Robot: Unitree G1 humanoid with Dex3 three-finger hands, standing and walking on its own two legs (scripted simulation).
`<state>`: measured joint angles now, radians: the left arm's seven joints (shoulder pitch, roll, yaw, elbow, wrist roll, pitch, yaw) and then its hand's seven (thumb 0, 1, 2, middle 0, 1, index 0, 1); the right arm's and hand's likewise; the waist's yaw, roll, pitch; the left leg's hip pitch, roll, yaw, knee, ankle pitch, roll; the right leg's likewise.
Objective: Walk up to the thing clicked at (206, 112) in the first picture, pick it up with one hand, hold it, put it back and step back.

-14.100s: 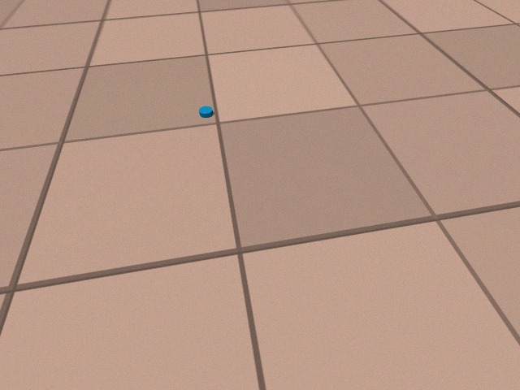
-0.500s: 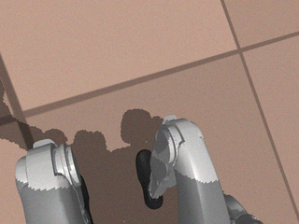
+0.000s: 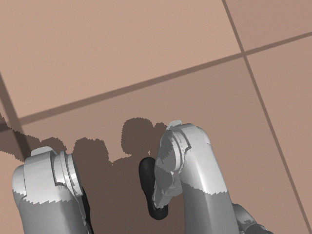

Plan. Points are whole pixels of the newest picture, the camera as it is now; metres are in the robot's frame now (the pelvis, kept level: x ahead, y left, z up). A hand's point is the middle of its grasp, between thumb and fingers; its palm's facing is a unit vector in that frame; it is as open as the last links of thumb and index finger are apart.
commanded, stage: rise first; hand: left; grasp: from above
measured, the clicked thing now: out of the picture +0.47 +0.39 -0.29
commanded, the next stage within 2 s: none
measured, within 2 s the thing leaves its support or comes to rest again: neither
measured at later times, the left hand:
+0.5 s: hand out of the picture +0.42 +0.41 -0.18, palm faces -0.43 -0.15 -0.89, open 14.1 cm
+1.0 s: hand out of the picture +0.42 +0.42 -0.18, palm faces -0.43 -0.15 -0.89, open 14.1 cm
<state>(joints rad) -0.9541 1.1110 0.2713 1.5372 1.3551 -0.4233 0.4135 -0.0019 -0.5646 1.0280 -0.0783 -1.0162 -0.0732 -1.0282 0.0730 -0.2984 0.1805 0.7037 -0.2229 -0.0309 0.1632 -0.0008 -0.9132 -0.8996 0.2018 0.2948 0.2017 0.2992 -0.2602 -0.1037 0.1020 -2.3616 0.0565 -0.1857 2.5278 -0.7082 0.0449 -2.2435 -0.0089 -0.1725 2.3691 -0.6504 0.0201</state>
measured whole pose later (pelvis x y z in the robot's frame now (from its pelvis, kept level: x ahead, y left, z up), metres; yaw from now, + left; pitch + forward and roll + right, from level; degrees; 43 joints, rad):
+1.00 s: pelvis +0.00 +0.00 +0.00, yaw +0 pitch +29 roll -13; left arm -0.98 1.11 0.24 1.52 1.34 -0.41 0.36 0.00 -0.54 1.02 -0.08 -1.02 -0.08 -1.03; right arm 0.09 -0.31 0.19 0.69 -0.20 -0.05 0.17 0.00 -0.91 -0.90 0.20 0.29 0.20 0.30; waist -0.26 -0.10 0.09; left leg -2.37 0.05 -0.18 2.52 -0.69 0.05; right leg -2.24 -0.01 -0.17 2.36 -0.64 0.03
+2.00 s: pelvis +0.00 +0.00 +0.00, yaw +0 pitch +29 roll -13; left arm -0.97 1.13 0.24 1.50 1.33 -0.41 0.34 0.00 -0.53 1.02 -0.10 -1.00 -0.09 -1.01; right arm 0.10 -0.31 0.20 0.66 -0.19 -0.03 0.17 0.00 -0.90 -0.89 0.20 0.29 0.20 0.30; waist -0.27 -0.09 0.09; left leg -2.37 0.04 -0.18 2.52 -0.69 0.05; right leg -2.24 -0.01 -0.17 2.36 -0.64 0.03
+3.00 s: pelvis +0.00 +0.00 +0.00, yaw +0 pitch +29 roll -13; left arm -0.97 1.12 0.24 1.50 1.33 -0.41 0.34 0.00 -0.51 1.01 -0.10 -1.00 -0.10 -1.00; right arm 0.10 -0.31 0.20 0.66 -0.19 -0.03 0.17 0.00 -0.90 -0.89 0.20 0.29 0.20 0.30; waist -0.27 -0.09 0.09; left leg -2.36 0.04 -0.18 2.52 -0.69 0.05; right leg -2.24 -0.01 -0.17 2.35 -0.64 0.03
